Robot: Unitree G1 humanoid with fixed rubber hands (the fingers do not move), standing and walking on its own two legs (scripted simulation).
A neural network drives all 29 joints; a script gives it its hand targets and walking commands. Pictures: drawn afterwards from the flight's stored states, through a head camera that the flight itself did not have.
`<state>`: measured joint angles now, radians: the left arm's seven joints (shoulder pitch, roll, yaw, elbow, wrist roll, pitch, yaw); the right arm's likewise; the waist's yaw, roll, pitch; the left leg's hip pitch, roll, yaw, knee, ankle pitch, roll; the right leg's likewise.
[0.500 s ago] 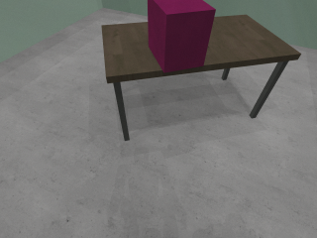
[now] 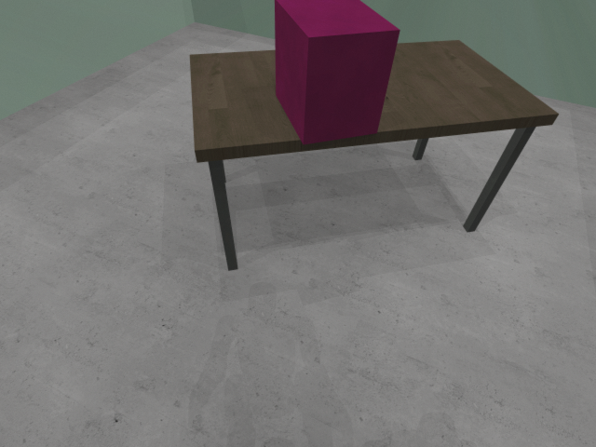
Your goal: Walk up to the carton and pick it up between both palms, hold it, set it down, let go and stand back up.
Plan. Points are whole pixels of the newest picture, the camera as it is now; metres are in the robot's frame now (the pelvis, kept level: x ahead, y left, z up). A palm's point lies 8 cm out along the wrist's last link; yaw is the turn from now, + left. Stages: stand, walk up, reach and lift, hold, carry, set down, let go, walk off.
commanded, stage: walk up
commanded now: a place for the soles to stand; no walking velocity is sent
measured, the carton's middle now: (327, 68) +1.12 -0.11 +0.01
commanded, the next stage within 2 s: none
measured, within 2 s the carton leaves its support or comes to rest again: neither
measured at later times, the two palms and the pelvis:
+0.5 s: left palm out of the picture -0.02 +0.17 -0.16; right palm (432, 339) +0.32 -0.24 -0.13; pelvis +0.15 -0.04 -0.03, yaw +11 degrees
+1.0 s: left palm (237, 300) +0.41 +0.11 -0.14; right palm (496, 300) +0.42 -0.41 -0.15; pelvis +0.37 -0.15 -0.03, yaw +13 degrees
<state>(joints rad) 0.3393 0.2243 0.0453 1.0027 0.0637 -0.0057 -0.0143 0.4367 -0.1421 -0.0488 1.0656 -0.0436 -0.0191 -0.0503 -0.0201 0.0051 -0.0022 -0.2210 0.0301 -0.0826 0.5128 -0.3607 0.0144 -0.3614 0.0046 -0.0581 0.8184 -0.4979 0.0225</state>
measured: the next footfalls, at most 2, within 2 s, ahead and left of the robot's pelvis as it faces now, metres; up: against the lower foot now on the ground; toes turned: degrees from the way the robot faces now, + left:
right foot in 0.12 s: +0.08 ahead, -0.15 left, +0.00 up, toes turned +1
left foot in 0.46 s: +0.26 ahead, +0.07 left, +0.00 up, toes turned +13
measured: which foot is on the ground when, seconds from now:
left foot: down 0.00-0.10, up 0.12-0.44, down 0.46-0.90, up 0.92-1.00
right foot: up 0.00-0.10, down 0.12-0.46, up 0.48-0.90, down 0.92-1.00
